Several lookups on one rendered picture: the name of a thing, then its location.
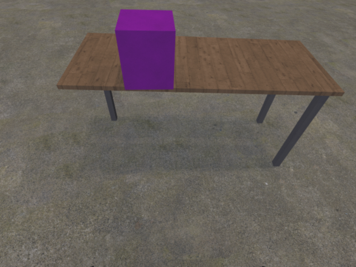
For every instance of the carton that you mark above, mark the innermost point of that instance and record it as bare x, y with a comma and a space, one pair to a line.
146, 47

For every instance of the table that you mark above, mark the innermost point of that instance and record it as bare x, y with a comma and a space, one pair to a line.
215, 65

